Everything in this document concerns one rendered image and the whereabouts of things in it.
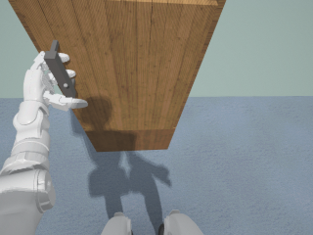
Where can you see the left robot forearm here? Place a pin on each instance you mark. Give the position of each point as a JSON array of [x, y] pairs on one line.
[[32, 145]]

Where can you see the right robot shin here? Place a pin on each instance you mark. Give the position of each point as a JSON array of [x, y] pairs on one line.
[[172, 212]]

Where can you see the handle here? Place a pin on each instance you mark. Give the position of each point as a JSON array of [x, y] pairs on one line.
[[55, 64]]

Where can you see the robot shin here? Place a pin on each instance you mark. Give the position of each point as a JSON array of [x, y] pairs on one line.
[[118, 214], [172, 212]]

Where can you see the left robot upper arm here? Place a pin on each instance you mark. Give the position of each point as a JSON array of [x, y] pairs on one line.
[[24, 197]]

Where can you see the left robot shin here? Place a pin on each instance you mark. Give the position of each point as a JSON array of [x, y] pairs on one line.
[[118, 214]]

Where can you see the cupboard door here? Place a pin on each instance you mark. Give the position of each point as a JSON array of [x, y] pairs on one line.
[[133, 59]]

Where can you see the robot left hand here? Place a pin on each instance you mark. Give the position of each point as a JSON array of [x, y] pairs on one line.
[[36, 83]]

